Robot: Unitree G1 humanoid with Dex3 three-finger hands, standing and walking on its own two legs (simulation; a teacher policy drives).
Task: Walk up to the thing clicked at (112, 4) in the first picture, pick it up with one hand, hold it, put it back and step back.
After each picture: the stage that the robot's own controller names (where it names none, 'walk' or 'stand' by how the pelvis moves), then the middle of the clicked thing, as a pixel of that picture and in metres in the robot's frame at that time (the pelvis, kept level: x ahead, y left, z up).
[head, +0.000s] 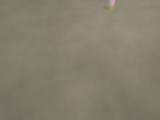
stand; (112, 1) +2.21 -0.39 -0.66
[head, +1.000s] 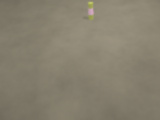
walk; (90, 11) +2.09 +0.04 -0.63
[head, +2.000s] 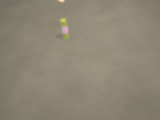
walk; (64, 29) +1.51 +0.31 -0.65
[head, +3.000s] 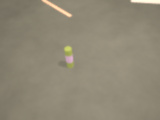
walk; (69, 57) +1.03 +0.23 -0.65
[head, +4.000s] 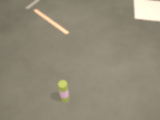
walk; (64, 91) +0.66 +0.21 -0.64
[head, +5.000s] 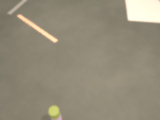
stand; (56, 117) +0.43 +0.21 -0.63
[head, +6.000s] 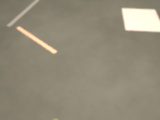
stand; out of the picture +0.38 +0.21 -0.66
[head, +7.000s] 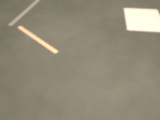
stand; out of the picture +0.37 +0.20 -0.66
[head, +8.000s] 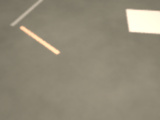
stand; out of the picture +0.37 +0.20 -0.66
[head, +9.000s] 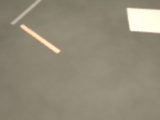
stand; out of the picture +0.37 +0.20 -0.66
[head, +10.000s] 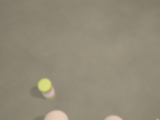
go down; (47, 90) +0.41 +0.21 -0.49
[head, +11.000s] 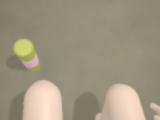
go down; (29, 57) +0.44 +0.26 -0.27
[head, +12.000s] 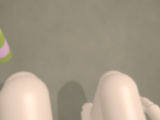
close in; out of the picture +0.42 +0.29 -0.20
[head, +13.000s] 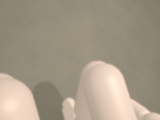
close; out of the picture +0.41 +0.32 -0.15
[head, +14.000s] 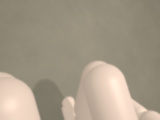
lift; out of the picture +0.39 +0.31 -0.15
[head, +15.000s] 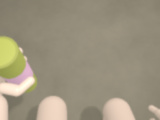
lift; (17, 71) +0.34 +0.22 +0.02
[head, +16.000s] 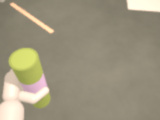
hold; (34, 83) +0.32 +0.18 +0.03
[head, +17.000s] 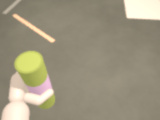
hold; (39, 84) +0.32 +0.17 +0.04
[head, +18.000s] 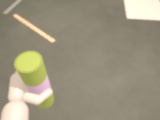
hold; (38, 84) +0.32 +0.17 +0.04
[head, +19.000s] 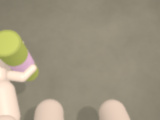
crouch; (20, 61) +0.39 +0.21 -0.04
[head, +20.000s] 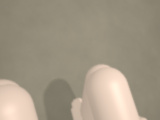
lower; out of the picture +0.42 +0.32 -0.14
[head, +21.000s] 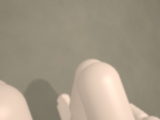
lower; out of the picture +0.42 +0.33 -0.16
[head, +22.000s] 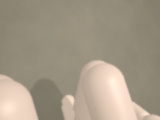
lower; out of the picture +0.40 +0.33 -0.15
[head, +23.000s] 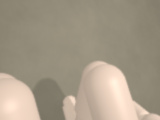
lower; out of the picture +0.39 +0.32 -0.16
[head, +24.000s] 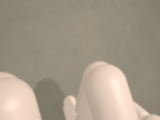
lower; out of the picture +0.38 +0.32 -0.16
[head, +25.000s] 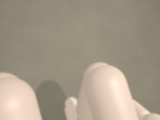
open; out of the picture +0.38 +0.32 -0.16
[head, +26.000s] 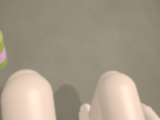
stand; out of the picture +0.40 +0.30 -0.19
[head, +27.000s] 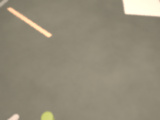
stand; out of the picture +0.36 +0.21 -0.57
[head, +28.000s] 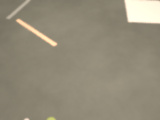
stand; out of the picture +0.37 +0.23 -0.60
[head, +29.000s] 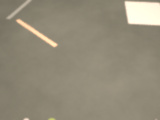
stand; out of the picture +0.36 +0.22 -0.60
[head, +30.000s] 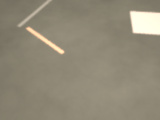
stand; out of the picture +0.38 +0.20 -0.65
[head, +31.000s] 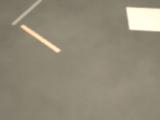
stand; out of the picture +0.36 +0.21 -0.66
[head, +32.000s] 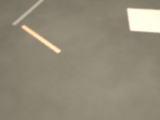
stand; out of the picture +0.35 +0.21 -0.66
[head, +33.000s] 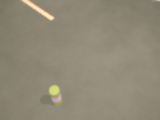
walk; (56, 96) +0.48 +0.19 -0.64
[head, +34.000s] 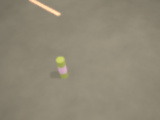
walk; (62, 68) +0.81 +0.27 -0.63
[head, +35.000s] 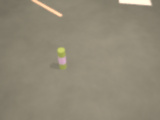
walk; (62, 59) +1.02 +0.21 -0.64
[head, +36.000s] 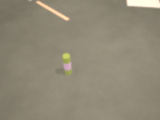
stand; (67, 64) +0.97 +0.20 -0.66
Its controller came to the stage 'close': yes
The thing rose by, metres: 0.67
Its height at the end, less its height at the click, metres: +0.00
